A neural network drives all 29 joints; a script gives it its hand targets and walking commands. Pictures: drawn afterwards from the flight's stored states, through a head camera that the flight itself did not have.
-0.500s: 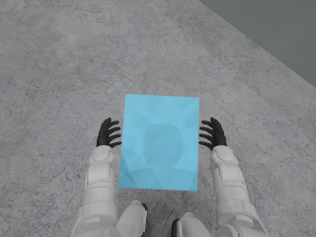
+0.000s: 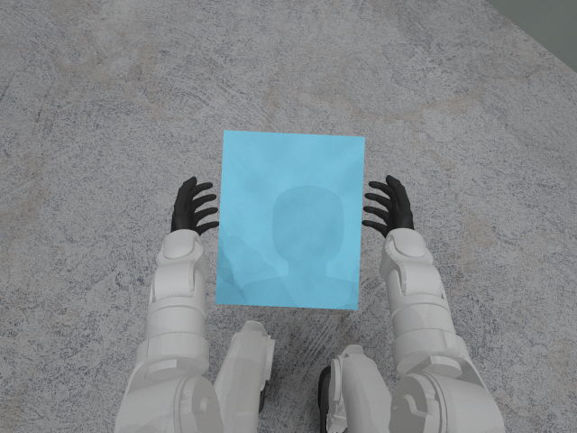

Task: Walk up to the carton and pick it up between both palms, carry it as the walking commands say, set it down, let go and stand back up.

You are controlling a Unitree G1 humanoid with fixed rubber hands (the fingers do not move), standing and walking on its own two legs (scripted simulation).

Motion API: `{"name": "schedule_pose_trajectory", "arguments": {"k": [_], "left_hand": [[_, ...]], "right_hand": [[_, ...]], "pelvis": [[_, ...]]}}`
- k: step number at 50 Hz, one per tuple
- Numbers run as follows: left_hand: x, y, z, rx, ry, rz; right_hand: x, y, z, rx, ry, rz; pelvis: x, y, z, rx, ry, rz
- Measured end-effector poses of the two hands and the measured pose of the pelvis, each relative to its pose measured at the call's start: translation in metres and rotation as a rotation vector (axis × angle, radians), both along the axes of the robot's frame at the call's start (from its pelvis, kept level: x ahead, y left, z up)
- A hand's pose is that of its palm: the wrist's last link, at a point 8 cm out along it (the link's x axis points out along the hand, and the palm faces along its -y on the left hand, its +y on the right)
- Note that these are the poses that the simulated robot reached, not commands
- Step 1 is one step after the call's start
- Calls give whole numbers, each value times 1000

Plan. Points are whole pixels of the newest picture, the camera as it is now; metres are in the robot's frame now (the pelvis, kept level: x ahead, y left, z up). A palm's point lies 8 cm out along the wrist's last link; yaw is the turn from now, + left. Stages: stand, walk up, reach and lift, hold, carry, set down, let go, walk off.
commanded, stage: set down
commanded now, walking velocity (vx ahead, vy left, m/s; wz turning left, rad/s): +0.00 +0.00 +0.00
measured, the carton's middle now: (290, 220) +0.44 +0.07 -0.16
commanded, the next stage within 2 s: none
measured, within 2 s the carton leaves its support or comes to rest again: neither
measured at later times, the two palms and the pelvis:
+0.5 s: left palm (195, 234) +0.39 +0.23 -0.14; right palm (372, 232) +0.43 -0.07 -0.14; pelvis -0.01 +0.00 -0.08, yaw -1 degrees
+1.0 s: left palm (207, 240) +0.41 +0.23 -0.23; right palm (360, 236) +0.45 -0.07 -0.23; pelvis -0.02 +0.01 -0.15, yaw -2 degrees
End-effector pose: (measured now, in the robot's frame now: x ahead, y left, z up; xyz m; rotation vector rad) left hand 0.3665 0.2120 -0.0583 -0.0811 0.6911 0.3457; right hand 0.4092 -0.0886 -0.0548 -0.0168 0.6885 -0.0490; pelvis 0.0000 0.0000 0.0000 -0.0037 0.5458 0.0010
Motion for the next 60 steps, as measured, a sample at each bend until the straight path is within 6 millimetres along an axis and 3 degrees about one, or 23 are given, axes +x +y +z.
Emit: {"name": "schedule_pose_trajectory", "arguments": {"k": [35, 60], "left_hand": [[31, 15, -119, 9, 4, 13], [49, 25, -207, 26, 23, 18]], "right_hand": [[35, 17, -123, -40, 15, 18], [54, 27, -216, -30, 34, 40]], "pelvis": [[-16, 5, -110, -13, 138, -20], [-29, 2, -174, -3, 187, -27]]}}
